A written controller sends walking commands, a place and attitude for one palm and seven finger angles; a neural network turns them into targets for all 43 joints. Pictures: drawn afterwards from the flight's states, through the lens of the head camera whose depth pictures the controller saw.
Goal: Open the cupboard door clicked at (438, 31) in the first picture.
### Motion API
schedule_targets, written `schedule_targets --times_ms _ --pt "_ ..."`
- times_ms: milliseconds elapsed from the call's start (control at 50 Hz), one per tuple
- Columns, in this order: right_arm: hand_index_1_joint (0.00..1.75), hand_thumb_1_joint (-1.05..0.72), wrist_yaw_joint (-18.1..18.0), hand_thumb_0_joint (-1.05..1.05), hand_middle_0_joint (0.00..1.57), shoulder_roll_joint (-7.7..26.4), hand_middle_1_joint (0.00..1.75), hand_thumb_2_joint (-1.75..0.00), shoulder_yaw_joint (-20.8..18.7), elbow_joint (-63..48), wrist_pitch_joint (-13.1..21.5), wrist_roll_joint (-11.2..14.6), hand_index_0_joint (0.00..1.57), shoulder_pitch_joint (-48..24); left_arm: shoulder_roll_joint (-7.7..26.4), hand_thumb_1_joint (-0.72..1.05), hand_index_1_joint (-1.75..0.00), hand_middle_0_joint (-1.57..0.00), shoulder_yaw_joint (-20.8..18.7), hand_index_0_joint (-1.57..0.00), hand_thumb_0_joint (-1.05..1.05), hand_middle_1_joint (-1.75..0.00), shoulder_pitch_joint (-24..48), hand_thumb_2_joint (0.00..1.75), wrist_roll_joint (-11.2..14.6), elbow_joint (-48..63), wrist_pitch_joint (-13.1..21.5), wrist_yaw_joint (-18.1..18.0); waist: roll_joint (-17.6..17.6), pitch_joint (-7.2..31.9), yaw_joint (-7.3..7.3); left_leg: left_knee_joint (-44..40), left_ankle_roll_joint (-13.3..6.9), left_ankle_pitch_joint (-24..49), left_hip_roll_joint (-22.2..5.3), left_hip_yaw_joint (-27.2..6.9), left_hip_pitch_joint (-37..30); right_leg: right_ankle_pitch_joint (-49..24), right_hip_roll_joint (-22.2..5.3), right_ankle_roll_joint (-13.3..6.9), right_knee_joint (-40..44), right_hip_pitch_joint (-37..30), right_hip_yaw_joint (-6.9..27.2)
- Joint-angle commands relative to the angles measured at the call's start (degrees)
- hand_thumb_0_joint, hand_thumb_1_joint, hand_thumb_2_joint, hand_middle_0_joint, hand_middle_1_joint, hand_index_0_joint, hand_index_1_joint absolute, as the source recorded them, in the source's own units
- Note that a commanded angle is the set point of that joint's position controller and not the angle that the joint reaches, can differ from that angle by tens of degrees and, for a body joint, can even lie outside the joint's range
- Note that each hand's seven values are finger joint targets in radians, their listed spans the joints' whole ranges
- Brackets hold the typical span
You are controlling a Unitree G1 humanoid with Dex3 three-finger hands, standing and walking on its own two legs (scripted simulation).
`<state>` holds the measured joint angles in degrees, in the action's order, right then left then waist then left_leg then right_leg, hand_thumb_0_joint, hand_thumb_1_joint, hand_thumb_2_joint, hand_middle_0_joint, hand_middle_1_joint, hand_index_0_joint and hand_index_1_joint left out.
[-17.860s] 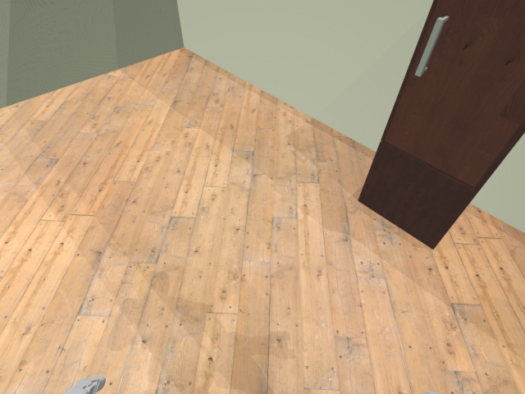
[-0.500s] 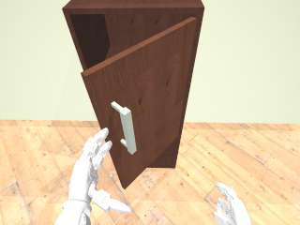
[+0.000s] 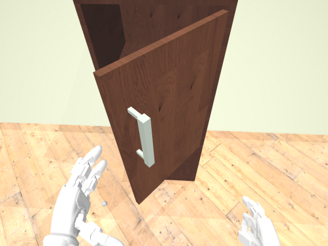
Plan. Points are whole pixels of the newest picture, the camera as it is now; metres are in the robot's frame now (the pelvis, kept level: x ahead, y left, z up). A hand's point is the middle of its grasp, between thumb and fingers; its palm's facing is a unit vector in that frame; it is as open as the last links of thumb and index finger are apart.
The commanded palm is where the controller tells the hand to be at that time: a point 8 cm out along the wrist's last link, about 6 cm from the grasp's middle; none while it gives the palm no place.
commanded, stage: draw the hand back to the body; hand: left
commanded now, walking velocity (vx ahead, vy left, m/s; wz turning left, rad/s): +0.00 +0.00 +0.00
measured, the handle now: (141, 139) +0.33 +0.08 +0.10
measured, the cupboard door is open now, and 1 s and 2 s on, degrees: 49 49 49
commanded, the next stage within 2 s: step back with the hand held close in 1.50 s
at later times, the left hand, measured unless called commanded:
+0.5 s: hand (66, 194) +0.19 +0.19 +0.14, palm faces +0.12 -0.97 -0.20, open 15.8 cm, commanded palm +0.15 +0.24 +0.15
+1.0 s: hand (20, 167) +0.21 +0.26 +0.18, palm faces +0.38 -0.84 -0.39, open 10.5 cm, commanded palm +0.16 +0.30 +0.20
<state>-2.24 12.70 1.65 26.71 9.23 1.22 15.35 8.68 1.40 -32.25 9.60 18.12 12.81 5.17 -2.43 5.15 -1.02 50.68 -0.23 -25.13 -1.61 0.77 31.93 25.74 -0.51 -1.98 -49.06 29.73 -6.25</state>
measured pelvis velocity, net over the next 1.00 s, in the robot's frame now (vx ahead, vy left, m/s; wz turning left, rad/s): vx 0.02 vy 0.02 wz -0.04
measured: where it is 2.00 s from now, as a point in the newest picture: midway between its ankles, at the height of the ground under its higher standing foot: outside the picture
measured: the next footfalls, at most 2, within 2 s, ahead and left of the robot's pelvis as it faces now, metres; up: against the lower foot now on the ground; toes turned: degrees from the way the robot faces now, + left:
none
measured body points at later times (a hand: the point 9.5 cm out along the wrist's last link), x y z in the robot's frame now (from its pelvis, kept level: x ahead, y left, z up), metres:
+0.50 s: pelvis +0.00 +0.01 +0.02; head -0.01 +0.00 +0.47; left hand +0.17 +0.24 +0.15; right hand +0.19 -0.20 -0.04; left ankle +0.01 +0.12 -0.70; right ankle -0.01 -0.10 -0.70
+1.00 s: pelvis +0.02 +0.02 +0.04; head +0.00 +0.00 +0.49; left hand +0.18 +0.30 +0.20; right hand +0.20 -0.20 -0.04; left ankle +0.01 +0.12 -0.70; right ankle -0.01 -0.10 -0.70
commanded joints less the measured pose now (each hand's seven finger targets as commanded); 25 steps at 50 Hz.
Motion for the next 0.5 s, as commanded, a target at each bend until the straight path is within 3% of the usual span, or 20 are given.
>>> schedule_targets --times_ms 0,80,120,220,300,400,420,440,480 --pt "0.3 -0.9 -0.3 0.0 0.2 5.3 0.3 -0.9 -2.5 -9.8 4.0 0.5 0.2 -4.1 6.4 -0.5 -0.3 -0.15 -5.8 -0.15 0.0 -0.3 1.8 0.3 1.0 18.3 5.1 -0.4 0.0 9.5 -0.25 -7.1 -1.1 14.0 1.9 -1.8 -5.7 -16.4 0.7 0.9 7.9 -4.9 3.8" --pt "0.3 -0.9 -0.5 0.0 0.2 5.4 0.3 -0.9 -2.0 -9.4 4.3 1.0 0.2 -4.5 5.2 -0.5 -0.3 -0.15 -4.8 -0.15 0.0 -0.3 1.5 0.3 2.2 17.1 2.6 0.9 -0.1 6.4 0.45 -8.2 -0.9 13.6 1.6 -2.2 -6.0 -16.2 1.0 1.1 8.8 -4.1 2.8" --pt "0.3 -0.9 -0.8 0.0 0.2 5.8 0.3 -0.9 -1.9 -9.2 4.2 1.2 0.2 -5.2 5.3 -0.5 -0.3 -0.15 -5.4 -0.15 0.0 -0.3 0.6 0.3 2.9 15.0 0.4 1.7 2.6 4.6 0.49 -8.7 -1.1 12.2 1.6 -2.5 -5.1 -14.5 1.0 1.2 10.1 -4.5 2.8" --pt "0.3 -0.9 -1.4 0.0 0.2 6.0 0.3 -0.9 -1.7 -9.6 4.3 1.4 0.2 -6.1 8.2 -0.5 -0.3 -0.15 -9.0 -0.15 0.0 -0.3 0.0 0.3 3.7 17.6 -3.4 2.6 3.0 4.8 -0.86 -10.4 -1.2 12.9 1.6 -2.5 -6.6 -14.9 1.0 1.2 11.2 -6.6 2.4" --pt "0.3 -0.9 -1.5 0.0 0.2 5.7 0.3 -0.9 -1.2 -9.2 5.3 1.4 0.2 -5.7 8.6 -0.5 -0.3 -0.15 -10.0 -0.15 0.0 -0.3 3.7 0.3 4.1 22.1 -3.4 1.9 0.0 4.2 -0.67 -11.7 -0.9 12.8 1.5 -2.9 -9.1 -14.0 1.1 1.1 11.6 -5.9 1.7" --pt "0.3 -0.9 -2.0 0.0 0.2 6.2 0.3 -0.9 -1.1 -7.6 6.2 1.7 0.2 -5.8 10.5 -0.32 -0.3 -0.16 -12.9 -0.16 0.0 -0.3 5.0 0.37 5.3 20.2 -4.2 2.9 1.2 2.3 -0.47 -12.6 -1.0 10.6 1.4 -3.0 -9.7 -11.5 1.2 1.3 13.9 -6.2 2.1" --pt "0.3 -0.9 -3.3 0.0 0.2 5.4 0.3 -0.9 -1.5 -7.6 5.2 0.8 0.2 -5.9 19.0 -0.29 -0.3 -0.16 -14.8 -0.16 0.0 -0.3 5.2 0.39 -3.0 22.1 -4.8 -3.9 0.8 0.9 -2.57 -14.8 -1.1 9.6 0.8 -1.6 -10.4 -10.2 -0.2 0.2 18.7 -8.8 6.1" --pt "0.3 -0.9 -3.5 0.0 0.2 4.7 0.3 -0.9 -1.1 -7.8 4.9 0.1 0.2 -6.2 14.1 -0.26 -0.3 -0.16 -12.3 -0.16 0.0 -0.3 4.0 0.4 -3.8 22.3 -5.4 -6.6 1.0 -1.8 -1.28 -15.3 -1.1 9.4 1.2 -1.1 -11.4 -9.7 -0.7 0.4 20.6 -8.3 6.3" --pt "0.3 -0.9 -3.4 0.0 0.2 4.7 0.3 -0.9 -0.8 -6.8 4.1 -0.1 0.2 -6.0 11.4 -0.18 -0.3 -0.16 -10.4 -0.16 0.0 -0.3 2.4 0.43 -5.0 20.2 -6.2 -8.6 0.3 -3.0 -1.11 -16.3 -1.2 10.6 0.8 -1.3 -13.1 -10.7 -0.8 0.5 20.8 -9.2 5.3"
